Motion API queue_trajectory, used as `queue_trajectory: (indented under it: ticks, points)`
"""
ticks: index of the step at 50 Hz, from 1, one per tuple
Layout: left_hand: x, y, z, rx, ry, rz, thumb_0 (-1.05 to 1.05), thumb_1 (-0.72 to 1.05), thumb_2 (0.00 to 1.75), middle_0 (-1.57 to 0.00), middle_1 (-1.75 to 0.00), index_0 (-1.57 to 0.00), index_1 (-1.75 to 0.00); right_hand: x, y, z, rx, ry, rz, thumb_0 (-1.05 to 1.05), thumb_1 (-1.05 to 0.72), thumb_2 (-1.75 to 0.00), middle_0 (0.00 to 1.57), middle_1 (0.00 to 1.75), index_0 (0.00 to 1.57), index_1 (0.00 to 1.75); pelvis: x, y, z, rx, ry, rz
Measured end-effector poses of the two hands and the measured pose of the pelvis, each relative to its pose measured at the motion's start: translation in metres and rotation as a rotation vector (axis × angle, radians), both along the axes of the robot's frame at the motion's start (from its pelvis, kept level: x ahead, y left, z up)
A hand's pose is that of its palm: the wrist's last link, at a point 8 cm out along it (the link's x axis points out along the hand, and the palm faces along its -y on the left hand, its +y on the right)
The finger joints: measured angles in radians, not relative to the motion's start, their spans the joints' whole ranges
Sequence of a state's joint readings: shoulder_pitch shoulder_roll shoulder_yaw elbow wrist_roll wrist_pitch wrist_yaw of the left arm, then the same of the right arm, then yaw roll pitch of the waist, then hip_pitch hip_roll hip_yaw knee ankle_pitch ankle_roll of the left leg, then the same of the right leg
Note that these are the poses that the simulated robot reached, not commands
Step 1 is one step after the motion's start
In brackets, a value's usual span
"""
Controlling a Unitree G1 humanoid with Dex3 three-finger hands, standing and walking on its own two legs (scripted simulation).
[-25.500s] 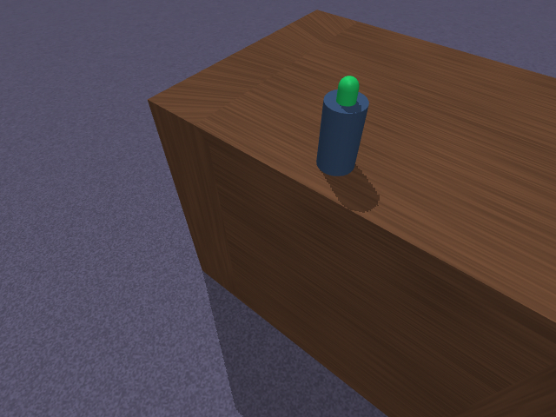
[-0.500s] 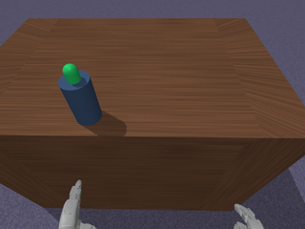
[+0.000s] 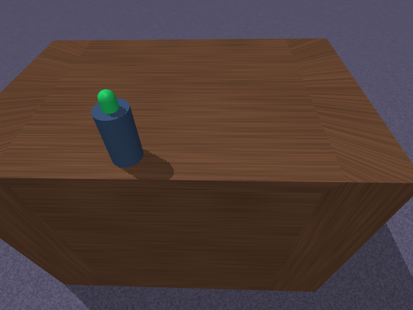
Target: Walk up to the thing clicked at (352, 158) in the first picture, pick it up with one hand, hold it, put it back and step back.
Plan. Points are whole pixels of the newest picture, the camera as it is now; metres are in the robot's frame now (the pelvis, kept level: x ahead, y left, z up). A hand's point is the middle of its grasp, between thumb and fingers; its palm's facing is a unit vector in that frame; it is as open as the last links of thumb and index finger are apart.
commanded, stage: home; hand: left
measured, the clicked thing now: (117, 127) +0.45 +0.22 +0.12
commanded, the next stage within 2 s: stand in 1.26 s
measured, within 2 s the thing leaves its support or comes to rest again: neither
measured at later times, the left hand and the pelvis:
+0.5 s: hand out of the picture +0.04 +0.25 -0.15, palm faces -0.06 -0.93 -0.37, open 17.6 cm; pelvis -0.01 -0.01 +0.01, yaw +0 degrees
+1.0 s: hand out of the picture +0.09 +0.25 -0.14, palm faces -0.05 -0.93 -0.36, open 17.6 cm; pelvis +0.01 +0.00 +0.01, yaw -1 degrees
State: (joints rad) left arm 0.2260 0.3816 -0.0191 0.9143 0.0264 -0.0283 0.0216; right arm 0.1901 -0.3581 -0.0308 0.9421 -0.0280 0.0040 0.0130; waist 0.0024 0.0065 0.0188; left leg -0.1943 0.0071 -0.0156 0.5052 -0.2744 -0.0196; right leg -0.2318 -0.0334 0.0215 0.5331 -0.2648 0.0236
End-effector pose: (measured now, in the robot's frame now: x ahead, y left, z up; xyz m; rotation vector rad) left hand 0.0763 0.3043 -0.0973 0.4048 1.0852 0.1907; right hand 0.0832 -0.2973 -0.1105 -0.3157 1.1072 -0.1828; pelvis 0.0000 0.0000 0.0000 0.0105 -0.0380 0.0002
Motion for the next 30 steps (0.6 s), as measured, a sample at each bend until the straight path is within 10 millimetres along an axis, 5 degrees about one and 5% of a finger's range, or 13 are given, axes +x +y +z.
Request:
queue_trajectory:
  ticks: [16,30]
  points:
    - [-0.047,-0.01,-0.007,-0.028,0.154,0.044,-0.01,-0.58,0.03,-0.05,-0.04,-0.05,-0.04,-0.065,-0.005,-0.011,0.028,0.183,-0.026,0.01,-0.9,-0.9,0.21,0.3,0.2,0.3,-0.017,-0.008,0.008,0.002,0.0,0.002]
    - [-0.025,-0.014,-0.01,-0.045,0.147,0.053,-0.01,-0.57,0.03,-0.05,-0.04,-0.05,-0.05,-0.043,-0.01,-0.004,0.004,0.16,-0.037,0.01,-0.9,-0.9,0.21,0.3,0.2,0.3,-0.004,-0.008,0.01,-0.006,0.001,-0.003]
